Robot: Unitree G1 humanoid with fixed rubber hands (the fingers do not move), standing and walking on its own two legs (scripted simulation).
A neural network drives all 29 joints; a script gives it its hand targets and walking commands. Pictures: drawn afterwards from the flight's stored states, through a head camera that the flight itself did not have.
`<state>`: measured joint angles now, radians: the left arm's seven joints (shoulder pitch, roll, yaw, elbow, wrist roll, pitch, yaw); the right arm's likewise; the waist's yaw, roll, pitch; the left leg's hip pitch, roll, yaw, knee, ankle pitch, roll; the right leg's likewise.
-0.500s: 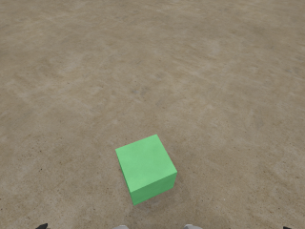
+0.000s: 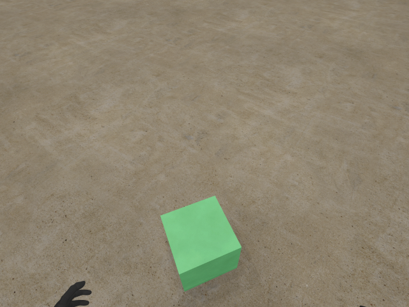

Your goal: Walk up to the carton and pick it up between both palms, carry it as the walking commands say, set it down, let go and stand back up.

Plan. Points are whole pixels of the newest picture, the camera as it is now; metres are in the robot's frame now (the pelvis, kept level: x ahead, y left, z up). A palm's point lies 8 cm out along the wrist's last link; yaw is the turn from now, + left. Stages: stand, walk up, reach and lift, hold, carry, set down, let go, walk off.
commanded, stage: walk up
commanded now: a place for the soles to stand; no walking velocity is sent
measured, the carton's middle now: (200, 242) +0.52 +0.06 -0.65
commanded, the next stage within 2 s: none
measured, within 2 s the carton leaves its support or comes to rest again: neither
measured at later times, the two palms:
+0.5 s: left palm out of the picture +0.12 +0.33 -0.10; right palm out of the picture +0.06 -0.37 -0.09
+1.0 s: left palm out of the picture +0.10 +0.22 -0.14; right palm out of the picture +0.27 -0.44 -0.11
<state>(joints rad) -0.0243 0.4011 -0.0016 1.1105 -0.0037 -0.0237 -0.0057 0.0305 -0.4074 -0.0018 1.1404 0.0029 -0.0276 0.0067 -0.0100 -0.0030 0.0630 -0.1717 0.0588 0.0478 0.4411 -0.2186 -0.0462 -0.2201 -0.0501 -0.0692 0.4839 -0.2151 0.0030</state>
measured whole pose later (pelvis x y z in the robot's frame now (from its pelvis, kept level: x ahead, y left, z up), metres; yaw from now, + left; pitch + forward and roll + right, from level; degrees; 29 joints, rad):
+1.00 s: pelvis +0.10 -0.13 -0.04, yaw +17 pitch -3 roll +0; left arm 0.19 0.45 0.07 0.83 0.02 -0.01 -0.02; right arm 0.24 -0.48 -0.05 0.89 -0.01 -0.05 -0.05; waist 0.00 -0.04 0.10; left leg -0.44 -0.01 -0.09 0.99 -0.54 0.02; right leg -0.34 -0.06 -0.10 0.87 -0.47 0.00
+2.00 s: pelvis +0.11 -0.14 +0.00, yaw +25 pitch -3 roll -1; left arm 0.08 0.41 0.05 1.03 0.02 0.00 -0.02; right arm 0.08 -0.40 -0.02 1.06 -0.01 -0.01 0.01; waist -0.01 0.00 0.08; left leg -0.29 0.01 -0.07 0.52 -0.18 -0.02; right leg -0.14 -0.04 -0.17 0.50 -0.31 0.00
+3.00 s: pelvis +0.16 -0.08 +0.00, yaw +21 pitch -3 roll +0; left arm 0.09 0.41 0.01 1.02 0.01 -0.04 0.02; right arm 0.01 -0.38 -0.03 1.03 -0.01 0.00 0.01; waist 0.00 0.00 0.07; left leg -0.13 0.00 0.07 0.47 -0.28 0.03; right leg -0.09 -0.02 0.01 0.45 -0.30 0.03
